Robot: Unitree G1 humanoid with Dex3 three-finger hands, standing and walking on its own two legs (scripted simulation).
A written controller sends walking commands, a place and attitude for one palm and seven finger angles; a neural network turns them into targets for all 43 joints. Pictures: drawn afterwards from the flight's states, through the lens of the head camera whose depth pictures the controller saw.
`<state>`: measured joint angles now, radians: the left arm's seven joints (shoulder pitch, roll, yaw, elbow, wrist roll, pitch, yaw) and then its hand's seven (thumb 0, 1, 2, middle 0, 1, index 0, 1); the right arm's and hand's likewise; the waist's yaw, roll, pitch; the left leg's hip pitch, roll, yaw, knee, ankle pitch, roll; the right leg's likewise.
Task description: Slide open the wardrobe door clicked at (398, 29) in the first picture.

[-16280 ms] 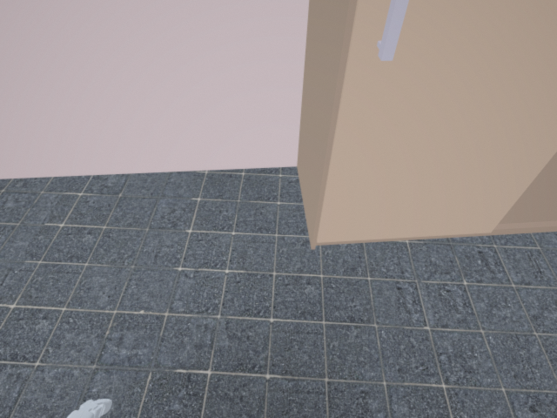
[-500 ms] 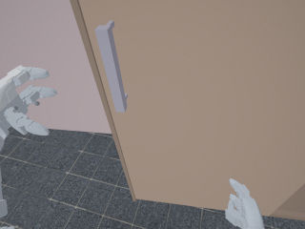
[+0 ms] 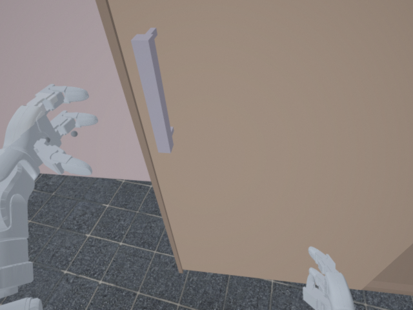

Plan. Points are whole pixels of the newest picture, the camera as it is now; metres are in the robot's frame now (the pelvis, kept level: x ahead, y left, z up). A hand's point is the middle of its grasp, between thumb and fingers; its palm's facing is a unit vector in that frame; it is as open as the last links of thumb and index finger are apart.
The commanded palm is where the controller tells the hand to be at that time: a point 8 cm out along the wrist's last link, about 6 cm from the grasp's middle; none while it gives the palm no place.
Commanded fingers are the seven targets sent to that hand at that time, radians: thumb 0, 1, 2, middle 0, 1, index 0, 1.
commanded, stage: move the hooked fingers beside the handle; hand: left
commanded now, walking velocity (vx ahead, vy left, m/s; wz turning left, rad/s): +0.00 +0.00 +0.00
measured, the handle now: (159, 95) +0.44 +0.14 +0.23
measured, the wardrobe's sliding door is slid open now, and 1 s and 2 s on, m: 0.00 0.00 0.00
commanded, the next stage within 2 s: feel for the door with the fingertips in 1.78 s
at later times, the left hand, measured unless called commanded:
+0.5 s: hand (94, 123) +0.34 +0.23 +0.23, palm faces +0.05 -1.00 -0.06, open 14.0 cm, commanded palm +0.31 +0.27 +0.24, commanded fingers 0.00 -0.50 0.30 -0.30 -1.20 -0.30 -1.20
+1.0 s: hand (113, 111) +0.38 +0.21 +0.23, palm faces +0.04 -1.00 -0.05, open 14.0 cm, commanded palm +0.35 +0.26 +0.24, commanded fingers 0.00 -0.50 0.30 -0.30 -1.20 -0.30 -1.20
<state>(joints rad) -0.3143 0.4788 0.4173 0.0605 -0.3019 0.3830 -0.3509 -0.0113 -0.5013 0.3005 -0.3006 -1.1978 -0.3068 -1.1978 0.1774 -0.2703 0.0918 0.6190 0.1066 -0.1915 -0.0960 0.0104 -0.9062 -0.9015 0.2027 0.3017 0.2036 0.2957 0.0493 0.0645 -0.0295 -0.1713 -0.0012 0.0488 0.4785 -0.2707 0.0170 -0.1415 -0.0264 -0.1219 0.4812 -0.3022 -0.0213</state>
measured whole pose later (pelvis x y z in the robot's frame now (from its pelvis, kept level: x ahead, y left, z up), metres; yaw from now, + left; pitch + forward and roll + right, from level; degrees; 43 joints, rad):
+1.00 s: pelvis +0.00 -0.01 +0.00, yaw -1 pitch -1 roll +0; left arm -0.57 0.47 0.34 0.43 -0.24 0.28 -0.27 -0.01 -0.50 0.30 -0.30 -1.20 -0.30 -1.20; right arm 0.23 -0.29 0.06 0.64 0.11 -0.13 -0.10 0.01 -0.91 -0.90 0.20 0.30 0.20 0.30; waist 0.00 0.06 -0.03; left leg -0.18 0.02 0.06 0.45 -0.25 0.00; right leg -0.16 -0.01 -0.11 0.45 -0.28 -0.04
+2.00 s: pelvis +0.00 +0.00 +0.00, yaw -1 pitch -2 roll +0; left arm -0.53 0.41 0.29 0.31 -0.25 0.32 -0.21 -0.01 -0.50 0.30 -0.30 -1.20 -0.30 -1.20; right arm 0.22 -0.28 0.06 0.64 0.11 -0.10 -0.10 0.01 -0.91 -0.90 0.20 0.30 0.20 0.30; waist 0.01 0.06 -0.03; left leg -0.16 0.00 0.07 0.43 -0.25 0.02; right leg -0.14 -0.02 -0.10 0.44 -0.27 -0.02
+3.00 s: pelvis +0.00 -0.01 +0.00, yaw -2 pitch -1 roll +0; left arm -0.62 0.39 0.28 0.41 -0.23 0.31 -0.16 -0.01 -0.50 0.30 -0.34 -1.23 -0.31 -1.20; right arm 0.24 -0.28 0.05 0.66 0.11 -0.07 -0.09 0.01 -0.91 -0.90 0.20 0.30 0.20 0.30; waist -0.01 0.06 -0.03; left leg -0.16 0.02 0.07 0.43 -0.24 0.00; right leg -0.14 0.00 -0.10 0.44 -0.27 -0.04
